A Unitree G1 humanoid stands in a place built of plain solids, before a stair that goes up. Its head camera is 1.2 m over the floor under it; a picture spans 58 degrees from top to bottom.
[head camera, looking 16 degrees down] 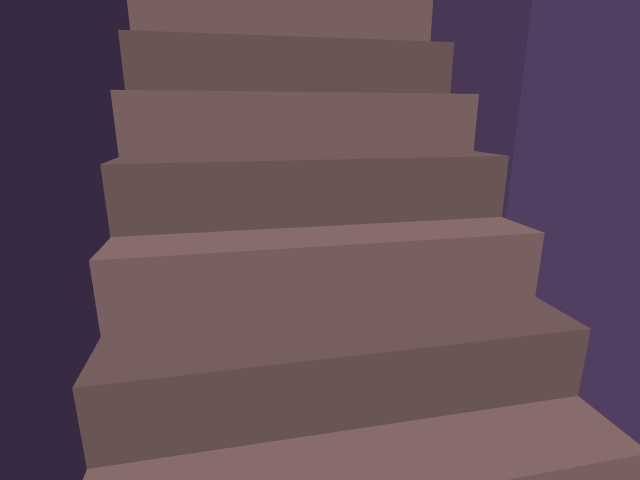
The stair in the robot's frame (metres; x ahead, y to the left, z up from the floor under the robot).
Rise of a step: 0.21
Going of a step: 0.22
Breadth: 1.30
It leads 12 degrees to the left of straight ahead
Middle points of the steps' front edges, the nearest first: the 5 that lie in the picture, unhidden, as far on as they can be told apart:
0.94 -0.11 0.64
1.16 -0.06 0.86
1.38 -0.01 1.07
1.60 0.03 1.28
1.82 0.08 1.49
